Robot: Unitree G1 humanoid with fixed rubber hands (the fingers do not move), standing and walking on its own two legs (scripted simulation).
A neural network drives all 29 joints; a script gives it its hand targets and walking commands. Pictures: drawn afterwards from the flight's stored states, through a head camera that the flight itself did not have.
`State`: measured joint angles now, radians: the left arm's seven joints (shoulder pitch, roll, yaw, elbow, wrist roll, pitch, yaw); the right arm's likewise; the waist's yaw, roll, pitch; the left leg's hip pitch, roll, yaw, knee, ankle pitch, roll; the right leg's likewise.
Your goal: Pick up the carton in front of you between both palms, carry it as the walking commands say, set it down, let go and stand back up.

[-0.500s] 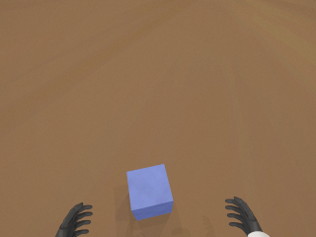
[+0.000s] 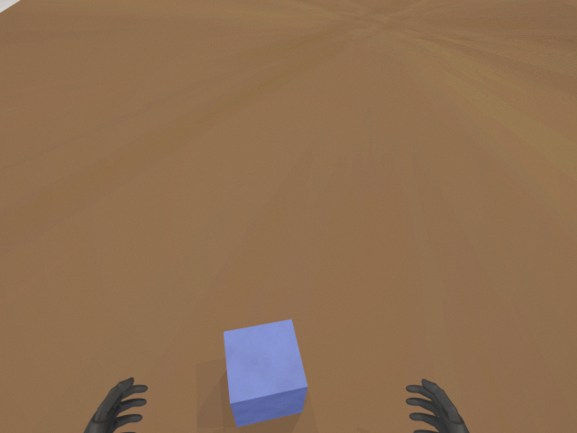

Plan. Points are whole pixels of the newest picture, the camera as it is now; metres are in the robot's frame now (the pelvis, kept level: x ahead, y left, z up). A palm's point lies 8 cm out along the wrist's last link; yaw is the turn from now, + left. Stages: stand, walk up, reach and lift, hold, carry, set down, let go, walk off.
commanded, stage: stand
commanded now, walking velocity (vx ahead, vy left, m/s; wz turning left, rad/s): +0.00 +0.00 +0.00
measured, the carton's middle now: (264, 373) +0.44 +0.05 -0.65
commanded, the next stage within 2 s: none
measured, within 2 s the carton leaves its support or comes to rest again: neither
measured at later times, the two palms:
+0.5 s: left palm out of the picture +0.14 +0.31 -0.10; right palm out of the picture +0.13 -0.26 -0.08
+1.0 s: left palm out of the picture +0.12 +0.30 -0.10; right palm out of the picture +0.09 -0.29 -0.09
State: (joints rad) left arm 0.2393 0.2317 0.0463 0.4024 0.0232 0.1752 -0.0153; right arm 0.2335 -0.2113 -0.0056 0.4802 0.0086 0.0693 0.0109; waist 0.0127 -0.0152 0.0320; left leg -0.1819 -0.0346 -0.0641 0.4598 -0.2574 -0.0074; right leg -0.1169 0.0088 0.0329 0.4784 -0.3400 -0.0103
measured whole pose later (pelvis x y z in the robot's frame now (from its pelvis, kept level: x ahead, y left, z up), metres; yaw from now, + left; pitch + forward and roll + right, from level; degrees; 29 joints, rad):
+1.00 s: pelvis -0.01 +0.02 +0.00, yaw -2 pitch -2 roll +0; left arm 0.18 0.36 0.01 0.83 0.03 -0.01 0.03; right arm 0.15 -0.35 -0.03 0.88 -0.03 0.00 -0.02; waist -0.02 -0.02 0.03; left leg -0.17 -0.02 -0.03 0.46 -0.25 0.01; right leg -0.09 0.01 0.06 0.42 -0.30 0.01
